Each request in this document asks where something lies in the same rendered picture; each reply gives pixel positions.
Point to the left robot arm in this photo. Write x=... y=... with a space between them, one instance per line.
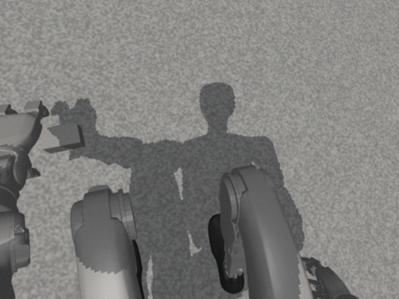
x=14 y=237

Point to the right robot hand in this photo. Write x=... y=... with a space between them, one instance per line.
x=328 y=285

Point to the right robot foot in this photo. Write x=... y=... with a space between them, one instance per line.
x=216 y=240

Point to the left robot foot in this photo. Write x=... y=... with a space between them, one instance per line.
x=139 y=267

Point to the left robot hand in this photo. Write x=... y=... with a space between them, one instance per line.
x=22 y=130

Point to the small box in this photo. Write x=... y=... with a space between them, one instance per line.
x=62 y=138

